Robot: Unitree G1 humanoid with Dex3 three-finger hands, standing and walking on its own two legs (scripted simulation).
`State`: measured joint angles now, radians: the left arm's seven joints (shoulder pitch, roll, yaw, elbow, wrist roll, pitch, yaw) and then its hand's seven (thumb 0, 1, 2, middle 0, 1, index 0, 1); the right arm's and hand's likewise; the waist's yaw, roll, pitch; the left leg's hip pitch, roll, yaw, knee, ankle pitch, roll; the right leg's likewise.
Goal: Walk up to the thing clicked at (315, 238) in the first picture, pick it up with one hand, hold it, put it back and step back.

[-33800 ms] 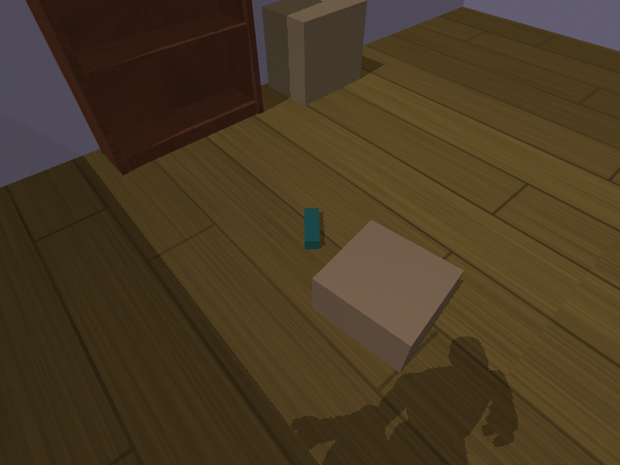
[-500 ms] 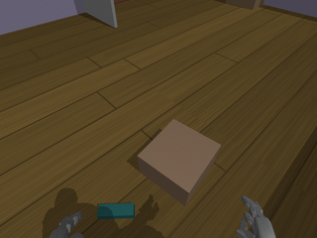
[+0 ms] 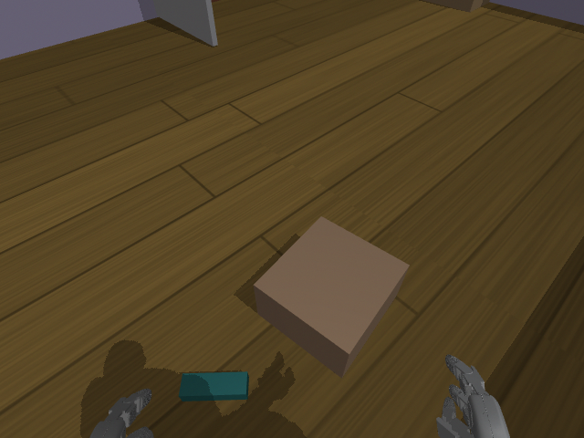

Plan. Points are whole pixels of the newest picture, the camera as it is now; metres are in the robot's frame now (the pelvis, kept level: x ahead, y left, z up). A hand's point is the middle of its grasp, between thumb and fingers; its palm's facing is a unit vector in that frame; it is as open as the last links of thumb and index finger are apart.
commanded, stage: home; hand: left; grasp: from above
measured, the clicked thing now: (215, 386) +0.44 +0.23 -0.69
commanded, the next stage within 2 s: stand in 0.72 s
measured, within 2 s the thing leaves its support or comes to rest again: neither
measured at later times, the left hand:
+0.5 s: hand out of the picture +0.17 +0.18 -0.05, palm faces +0.04 -0.98 -0.20, open 7.4 cm
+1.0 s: hand out of the picture +0.15 +0.22 -0.09, palm faces +0.02 -0.94 -0.33, open 7.4 cm
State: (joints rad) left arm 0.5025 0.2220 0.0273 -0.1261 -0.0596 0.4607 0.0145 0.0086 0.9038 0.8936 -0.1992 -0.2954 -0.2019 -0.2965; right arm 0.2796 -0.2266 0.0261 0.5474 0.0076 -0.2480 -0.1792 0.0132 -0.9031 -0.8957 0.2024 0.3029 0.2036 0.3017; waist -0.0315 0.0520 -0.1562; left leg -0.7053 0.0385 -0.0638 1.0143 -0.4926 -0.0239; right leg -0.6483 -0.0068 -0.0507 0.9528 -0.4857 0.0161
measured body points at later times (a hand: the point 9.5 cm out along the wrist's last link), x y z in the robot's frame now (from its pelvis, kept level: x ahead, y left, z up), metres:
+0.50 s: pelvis +0.01 +0.00 +0.00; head +0.04 +0.01 +0.45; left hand +0.17 +0.23 -0.03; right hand +0.17 -0.25 -0.07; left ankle +0.01 +0.13 -0.68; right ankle -0.01 -0.13 -0.68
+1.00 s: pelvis +0.00 +0.00 +0.02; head +0.03 +0.01 +0.47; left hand +0.15 +0.27 -0.07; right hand +0.14 -0.26 -0.09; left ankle +0.01 +0.13 -0.68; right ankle -0.01 -0.13 -0.68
